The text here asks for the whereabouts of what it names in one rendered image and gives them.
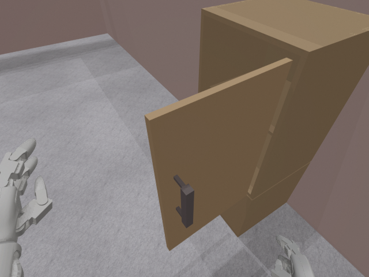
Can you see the cupboard door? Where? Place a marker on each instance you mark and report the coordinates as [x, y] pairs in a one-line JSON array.
[[212, 141]]

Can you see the robot right hand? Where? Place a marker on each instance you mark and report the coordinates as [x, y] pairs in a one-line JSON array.
[[297, 266]]

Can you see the robot left hand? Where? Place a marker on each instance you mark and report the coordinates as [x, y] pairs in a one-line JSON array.
[[15, 169]]

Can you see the left robot forearm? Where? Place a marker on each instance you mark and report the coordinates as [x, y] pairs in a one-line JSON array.
[[10, 252]]

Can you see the handle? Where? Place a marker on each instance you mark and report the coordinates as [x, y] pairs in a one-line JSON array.
[[187, 202]]

